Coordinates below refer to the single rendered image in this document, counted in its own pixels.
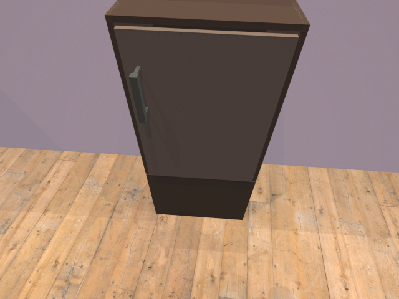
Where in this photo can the cupboard door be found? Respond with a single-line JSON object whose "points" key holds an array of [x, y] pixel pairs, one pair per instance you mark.
{"points": [[211, 96]]}

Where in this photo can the handle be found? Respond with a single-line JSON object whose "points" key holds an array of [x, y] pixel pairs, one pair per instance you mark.
{"points": [[138, 96]]}

